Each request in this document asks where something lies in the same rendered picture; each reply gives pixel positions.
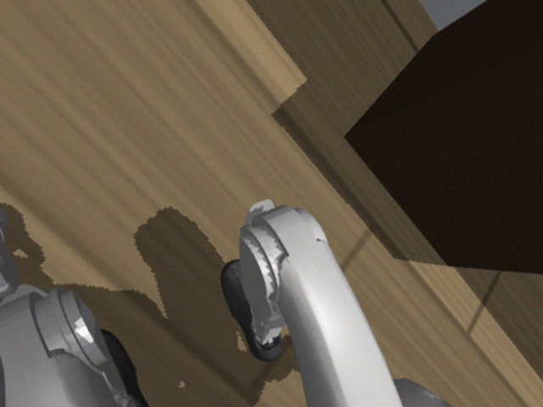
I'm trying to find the right robot foot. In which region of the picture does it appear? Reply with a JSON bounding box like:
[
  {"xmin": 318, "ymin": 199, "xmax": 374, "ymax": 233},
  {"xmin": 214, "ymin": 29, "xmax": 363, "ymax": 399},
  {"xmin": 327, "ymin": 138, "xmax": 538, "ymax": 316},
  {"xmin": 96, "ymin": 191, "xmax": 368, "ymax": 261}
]
[{"xmin": 221, "ymin": 259, "xmax": 283, "ymax": 362}]

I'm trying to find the left robot arm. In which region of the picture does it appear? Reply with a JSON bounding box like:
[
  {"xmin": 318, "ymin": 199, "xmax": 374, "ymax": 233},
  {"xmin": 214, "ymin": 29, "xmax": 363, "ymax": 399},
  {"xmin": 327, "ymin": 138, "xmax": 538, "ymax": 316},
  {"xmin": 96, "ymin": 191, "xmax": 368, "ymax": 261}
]
[{"xmin": 0, "ymin": 205, "xmax": 20, "ymax": 407}]

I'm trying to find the left robot foot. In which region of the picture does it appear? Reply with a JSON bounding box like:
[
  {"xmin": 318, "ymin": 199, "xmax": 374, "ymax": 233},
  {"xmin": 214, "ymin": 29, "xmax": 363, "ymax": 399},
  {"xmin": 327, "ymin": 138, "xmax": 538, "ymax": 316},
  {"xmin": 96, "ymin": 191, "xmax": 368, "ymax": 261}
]
[{"xmin": 100, "ymin": 329, "xmax": 149, "ymax": 407}]

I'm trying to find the right robot hand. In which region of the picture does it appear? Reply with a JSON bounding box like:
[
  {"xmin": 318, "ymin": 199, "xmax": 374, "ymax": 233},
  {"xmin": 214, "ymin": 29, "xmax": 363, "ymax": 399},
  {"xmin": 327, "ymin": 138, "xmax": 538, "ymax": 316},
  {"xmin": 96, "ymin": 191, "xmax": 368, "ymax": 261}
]
[{"xmin": 393, "ymin": 378, "xmax": 452, "ymax": 407}]

